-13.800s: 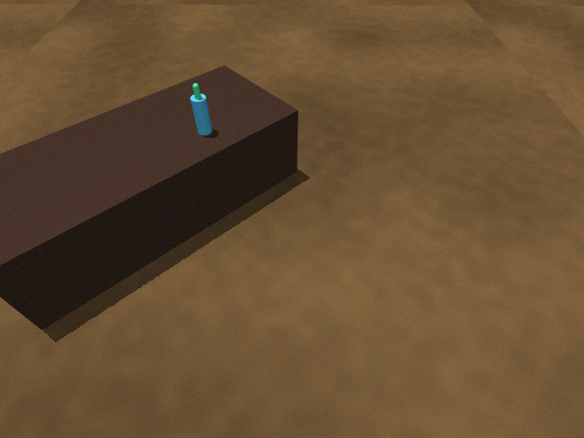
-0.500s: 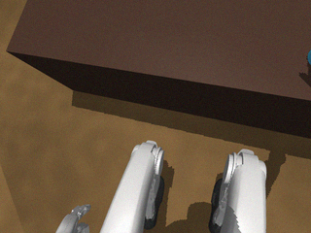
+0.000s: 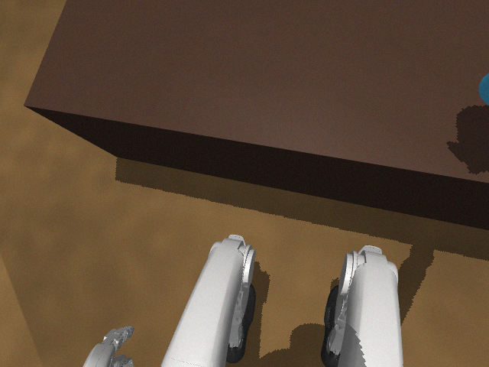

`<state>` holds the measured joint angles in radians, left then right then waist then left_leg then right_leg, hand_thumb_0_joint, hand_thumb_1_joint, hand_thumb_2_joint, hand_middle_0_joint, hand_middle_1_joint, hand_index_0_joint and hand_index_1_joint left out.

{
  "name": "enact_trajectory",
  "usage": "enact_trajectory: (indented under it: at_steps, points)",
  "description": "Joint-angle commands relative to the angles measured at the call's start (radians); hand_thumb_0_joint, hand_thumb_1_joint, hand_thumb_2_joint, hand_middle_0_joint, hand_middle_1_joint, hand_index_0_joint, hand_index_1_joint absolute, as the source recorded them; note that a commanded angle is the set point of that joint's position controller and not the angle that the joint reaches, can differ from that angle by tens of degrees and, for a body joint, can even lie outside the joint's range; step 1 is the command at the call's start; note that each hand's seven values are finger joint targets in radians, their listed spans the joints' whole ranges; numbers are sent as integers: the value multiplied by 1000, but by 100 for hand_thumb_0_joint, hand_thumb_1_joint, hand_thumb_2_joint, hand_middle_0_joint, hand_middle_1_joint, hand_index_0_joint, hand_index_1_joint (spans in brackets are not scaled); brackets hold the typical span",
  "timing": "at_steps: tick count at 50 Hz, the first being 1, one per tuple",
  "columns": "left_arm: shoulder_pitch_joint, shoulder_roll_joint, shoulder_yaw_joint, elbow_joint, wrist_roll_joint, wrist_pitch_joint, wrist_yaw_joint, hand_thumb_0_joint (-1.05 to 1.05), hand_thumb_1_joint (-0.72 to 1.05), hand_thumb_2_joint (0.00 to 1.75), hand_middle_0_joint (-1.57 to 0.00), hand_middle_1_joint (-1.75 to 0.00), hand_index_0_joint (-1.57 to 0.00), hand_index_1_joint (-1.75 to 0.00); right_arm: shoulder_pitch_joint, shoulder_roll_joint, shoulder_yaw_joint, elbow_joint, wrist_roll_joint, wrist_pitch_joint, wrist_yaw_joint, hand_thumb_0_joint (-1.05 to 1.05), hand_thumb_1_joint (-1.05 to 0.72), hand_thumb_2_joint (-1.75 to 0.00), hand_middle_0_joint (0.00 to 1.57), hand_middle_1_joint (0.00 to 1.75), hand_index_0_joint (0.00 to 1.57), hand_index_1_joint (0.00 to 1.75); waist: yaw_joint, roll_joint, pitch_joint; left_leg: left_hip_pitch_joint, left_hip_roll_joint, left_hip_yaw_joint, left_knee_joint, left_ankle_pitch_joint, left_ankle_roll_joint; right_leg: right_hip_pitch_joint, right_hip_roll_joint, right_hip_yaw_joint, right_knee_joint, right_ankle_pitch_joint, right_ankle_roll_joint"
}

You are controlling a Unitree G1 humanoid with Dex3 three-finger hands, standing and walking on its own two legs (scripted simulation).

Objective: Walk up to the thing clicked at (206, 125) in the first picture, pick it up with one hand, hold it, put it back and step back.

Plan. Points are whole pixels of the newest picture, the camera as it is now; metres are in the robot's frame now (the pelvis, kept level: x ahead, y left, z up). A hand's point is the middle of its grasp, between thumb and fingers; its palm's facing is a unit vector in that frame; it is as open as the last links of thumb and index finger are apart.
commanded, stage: settle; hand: right
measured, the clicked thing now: out of the picture +0.53 -0.31 +0.05
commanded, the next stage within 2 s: lift in 0.24 s
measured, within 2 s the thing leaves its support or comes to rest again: neither
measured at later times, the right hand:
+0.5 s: hand out of the picture +0.54 -0.31 +0.05, palm faces +0.35 +0.94 -0.05, open 9.6 cm
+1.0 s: hand out of the picture +0.48 -0.29 +0.13, palm faces +0.36 +0.93 -0.04, open 9.6 cm
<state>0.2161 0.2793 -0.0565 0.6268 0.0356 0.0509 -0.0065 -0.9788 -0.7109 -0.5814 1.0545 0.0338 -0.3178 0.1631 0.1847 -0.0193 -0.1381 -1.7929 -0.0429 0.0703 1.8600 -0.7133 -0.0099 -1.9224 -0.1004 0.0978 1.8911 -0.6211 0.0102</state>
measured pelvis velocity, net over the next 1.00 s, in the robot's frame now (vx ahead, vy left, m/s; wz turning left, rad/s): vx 0.02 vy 0.00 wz -0.05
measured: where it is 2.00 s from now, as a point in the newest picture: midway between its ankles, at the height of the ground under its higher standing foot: (284, 338)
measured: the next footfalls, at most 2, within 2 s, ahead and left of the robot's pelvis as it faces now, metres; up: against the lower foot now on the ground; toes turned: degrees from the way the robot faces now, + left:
none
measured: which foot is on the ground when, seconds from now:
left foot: down 0.00-1.00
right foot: down 0.00-1.00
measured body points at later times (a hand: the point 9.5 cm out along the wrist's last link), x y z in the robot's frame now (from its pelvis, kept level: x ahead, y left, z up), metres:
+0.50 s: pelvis +0.00 +0.00 +0.03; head +0.22 -0.06 +0.42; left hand +0.07 +0.26 -0.09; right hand +0.51 -0.36 +0.06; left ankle +0.06 +0.13 -0.45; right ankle +0.07 -0.13 -0.45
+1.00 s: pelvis +0.02 +0.00 +0.11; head +0.18 -0.05 +0.53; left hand +0.12 +0.26 +0.00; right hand +0.45 -0.34 +0.14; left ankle +0.06 +0.13 -0.45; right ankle +0.07 -0.13 -0.45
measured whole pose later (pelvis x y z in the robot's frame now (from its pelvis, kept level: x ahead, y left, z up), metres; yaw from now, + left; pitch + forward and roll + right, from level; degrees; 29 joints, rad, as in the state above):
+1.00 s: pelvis +0.02 +0.00 +0.11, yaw -3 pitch +29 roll +6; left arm 0.23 0.24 -0.01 0.66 0.02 0.02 0.02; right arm -0.65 -0.43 -0.46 0.81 0.08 -0.34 0.05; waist 0.12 -0.02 -0.16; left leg -1.36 -0.03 0.06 1.47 -0.63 -0.01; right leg -1.48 -0.09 0.07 1.52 -0.55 0.01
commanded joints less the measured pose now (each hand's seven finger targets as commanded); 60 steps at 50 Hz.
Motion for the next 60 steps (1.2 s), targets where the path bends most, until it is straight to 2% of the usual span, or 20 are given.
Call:
enact_trajectory:
  at_steps: [1,13,20,26,29,32,35,36,43,44,46,49,51,52,53,55,56,57,59,60]
  points:
    - [190,206,74,-34,6,-3,11,0,89,87,-19,-29,-20,-29,-476,-358,-52,-354,48,-112,-6,0,-9,-145,134,158,141,158,-26,-303,-783,276,-18,4,-241,348,42,704,15,-6,-189,339,-41]
    - [194,183,71,-20,14,-3,14,0,90,86,-19,-29,-20,-28,-458,-320,-45,-359,28,-123,-54,0,-11,-149,133,161,140,161,-17,-338,-754,249,-20,14,-268,342,43,808,7,6,-242,371,-28]
    - [182,183,72,-26,13,-8,16,0,89,87,-19,-29,-20,-28,-436,-284,-21,-312,28,-122,-47,0,-11,-148,139,160,144,160,-9,-304,-722,281,-19,11,-300,308,42,763,16,0,-267,295,-33]
    - [196,182,79,-32,7,-9,15,0,90,86,-18,-29,-20,-27,-392,-255,-23,-359,49,-119,-40,0,-11,-146,139,159,144,159,-20,-289,-767,351,-17,10,-329,366,40,821,15,-4,-286,366,-35]
    - [187,192,90,-40,0,-12,19,0,90,87,-18,-29,-20,-27,-392,-286,-42,-424,55,-117,-50,0,-12,-146,140,159,145,159,-46,-301,-807,398,-19,3,-356,358,42,845,19,-7,-318,353,-34]
    - [189,183,95,-34,-1,-14,21,0,90,86,-18,-29,-20,-27,-342,-209,-9,-439,61,-116,-59,0,-12,-144,138,157,143,157,-39,-301,-774,393,-17,7,-381,362,42,900,17,-6,-348,368,-31]
    - [184,196,107,-30,-4,-21,28,0,90,87,-18,-29,-20,-27,-321,-236,-24,-505,64,-122,-75,0,-11,-146,139,159,144,159,-65,-329,-789,406,-14,5,-403,355,45,977,17,3,-392,382,-24]
    - [187,194,113,-23,-1,-23,29,0,90,86,-18,-29,-20,-27,-276,-186,-5,-473,67,-119,-77,0,-12,-145,139,158,144,158,-53,-304,-766,427,-14,7,-418,374,42,973,17,0,-394,398,-26]
    - [164,161,114,-20,-8,-41,37,0,89,88,-19,-29,-20,-27,-177,-96,33,-534,81,-128,-109,0,-14,-144,139,158,144,158,-70,-243,-704,566,-15,-4,-526,406,40,1004,28,-23,-490,387,-29]
    - [158,161,119,-18,-8,-45,38,0,89,87,-18,-29,-20,-27,-142,-14,77,-497,86,-126,-107,0,-12,-144,138,158,143,158,-53,-221,-668,565,-14,-4,-543,396,40,1011,28,-21,-506,372,-30]
    - [159,157,120,-20,-8,-48,40,0,89,88,-18,-29,-20,-27,-162,-54,60,-586,84,-143,-118,0,-11,-144,138,157,143,157,-77,-239,-686,609,-12,-8,-573,395,44,1047,31,-25,-546,368,-27]
    - [130,150,124,-25,-12,-62,44,0,88,88,-19,-28,-19,-28,-45,45,106,-548,97,-136,-130,0,-11,-144,137,157,142,157,-80,-190,-617,666,-12,-9,-627,379,42,1050,37,-28,-598,328,-26]
    - [128,144,120,-26,-15,-66,49,0,87,89,-19,-28,-19,-28,-55,0,83,-633,99,-146,-147,0,-10,-143,135,156,141,156,-100,-204,-626,720,-10,-17,-661,406,41,1093,38,-38,-626,353,-26]
    - [126,140,124,-20,-14,-70,50,0,87,89,-19,-28,-19,-28,10,84,129,-587,101,-139,-145,0,-8,-143,135,156,140,156,-81,-176,-597,733,-10,-11,-673,417,39,1104,39,-34,-645,360,-25]
    - [119,137,124,-26,-17,-75,49,0,87,89,-19,-28,-19,-28,46,108,143,-621,108,-139,-147,0,-10,-143,135,155,141,155,-96,-177,-579,746,-9,-9,-683,415,42,1114,40,-33,-669,365,-22]
    - [116,131,125,-25,-19,-78,51,0,87,89,-19,-29,-19,-29,49,79,137,-675,104,-143,-161,0,-8,-143,134,155,140,155,-101,-180,-579,803,-9,-18,-723,449,38,1160,41,-42,-696,394,-25]
    - [123,125,125,-19,-17,-82,52,0,87,89,-19,-29,-19,-29,70,147,174,-658,106,-141,-163,0,-8,-142,133,154,139,154,-82,-155,-553,822,-9,-14,-732,462,37,1161,42,-38,-711,400,-24]
    - [108,126,127,-22,-19,-86,51,0,87,90,-19,-29,-19,-29,110,154,171,-669,111,-141,-166,0,-8,-141,133,153,138,153,-100,-151,-527,830,-8,-16,-746,446,38,1164,42,-41,-733,384,-22]
    - [99,120,125,-20,-19,-94,53,0,87,90,-19,-29,-19,-29,92,163,182,-702,110,-150,-173,0,-7,-141,131,152,137,152,-94,-173,-482,841,-7,-17,-778,412,41,1194,43,-42,-778,348,-17]
    - [106,117,128,-10,-16,-98,55,0,87,90,-19,-29,-19,-29,142,214,215,-654,108,-149,-172,0,-8,-140,132,152,137,152,-78,-123,-468,867,-9,-18,-796,436,36,1194,42,-41,-782,361,-21]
